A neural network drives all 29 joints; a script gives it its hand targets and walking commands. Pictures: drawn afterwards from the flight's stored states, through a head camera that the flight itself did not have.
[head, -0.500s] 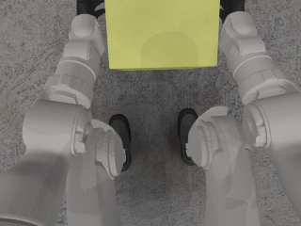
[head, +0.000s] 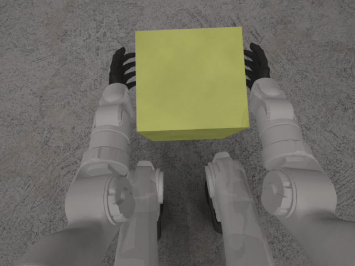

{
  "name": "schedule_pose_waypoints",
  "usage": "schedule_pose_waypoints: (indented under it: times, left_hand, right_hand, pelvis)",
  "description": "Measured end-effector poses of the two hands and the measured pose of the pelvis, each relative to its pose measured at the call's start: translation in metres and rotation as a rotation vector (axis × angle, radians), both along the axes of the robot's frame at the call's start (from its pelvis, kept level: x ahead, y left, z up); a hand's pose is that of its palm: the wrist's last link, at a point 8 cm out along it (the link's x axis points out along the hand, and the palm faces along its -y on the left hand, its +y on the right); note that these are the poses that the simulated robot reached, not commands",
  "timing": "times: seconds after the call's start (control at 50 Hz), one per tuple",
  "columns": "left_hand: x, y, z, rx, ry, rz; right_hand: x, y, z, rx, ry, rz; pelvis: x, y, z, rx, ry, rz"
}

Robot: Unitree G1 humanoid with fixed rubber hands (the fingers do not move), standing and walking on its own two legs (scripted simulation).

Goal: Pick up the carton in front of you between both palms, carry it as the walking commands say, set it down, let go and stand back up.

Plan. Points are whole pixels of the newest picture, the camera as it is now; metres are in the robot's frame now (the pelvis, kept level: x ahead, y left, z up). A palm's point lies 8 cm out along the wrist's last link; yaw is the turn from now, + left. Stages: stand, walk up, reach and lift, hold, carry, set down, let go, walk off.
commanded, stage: reach and lift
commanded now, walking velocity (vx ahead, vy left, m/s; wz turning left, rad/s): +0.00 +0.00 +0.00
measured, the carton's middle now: (187, 96) +0.48 -0.03 -0.14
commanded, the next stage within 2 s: none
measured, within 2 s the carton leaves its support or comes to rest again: neither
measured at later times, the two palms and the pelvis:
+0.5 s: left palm (84, 70) +0.45 +0.13 +0.09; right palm (291, 59) +0.44 -0.17 +0.08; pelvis +0.04 +0.00 +0.13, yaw +0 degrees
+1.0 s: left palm out of the picture +0.42 +0.14 +0.25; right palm out of the picture +0.41 -0.16 +0.24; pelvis +0.09 +0.00 +0.27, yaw -1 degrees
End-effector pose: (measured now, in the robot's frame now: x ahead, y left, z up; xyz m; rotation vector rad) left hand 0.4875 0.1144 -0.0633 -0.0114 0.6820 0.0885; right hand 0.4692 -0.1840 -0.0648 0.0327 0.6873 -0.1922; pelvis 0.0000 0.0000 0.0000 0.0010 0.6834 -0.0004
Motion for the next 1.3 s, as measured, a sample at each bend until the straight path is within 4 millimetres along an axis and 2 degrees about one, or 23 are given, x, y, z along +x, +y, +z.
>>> schedule_pose_waypoints:
  times: [0.24,0.6,0.98,1.14,1.3]
  left_hand:
    - [-0.016,0.009,0.062,-0.008,-0.013,0.029]
    - [-0.043,0.014,0.184,-0.01,0.003,0.034]
    - [-0.071,0.021,0.303,-0.007,0.001,0.042]
    - [-0.082,0.024,0.353,-0.002,-0.005,0.042]
    - [-0.091,0.028,0.397,0.016,-0.027,0.029]
  right_hand:
    - [-0.011,0.009,0.061,0.017,-0.014,0.005]
    - [-0.038,0.013,0.183,0.023,0.003,-0.001]
    - [-0.062,0.02,0.303,0.018,0.001,0.011]
    - [-0.071,0.023,0.353,0.014,-0.005,0.019]
    - [-0.08,0.026,0.397,-0.003,-0.027,0.032]
  pelvis:
    - [0.016,0.0,0.056,0.006,0.004,-0.008]
    - [0.048,0.001,0.16,-0.001,-0.145,-0.009]
    - [0.087,-0.001,0.263,-0.004,-0.396,-0.015]
    - [0.1,-0.002,0.297,-0.005,-0.532,-0.017]
    - [0.104,-0.002,0.316,-0.006,-0.669,-0.015]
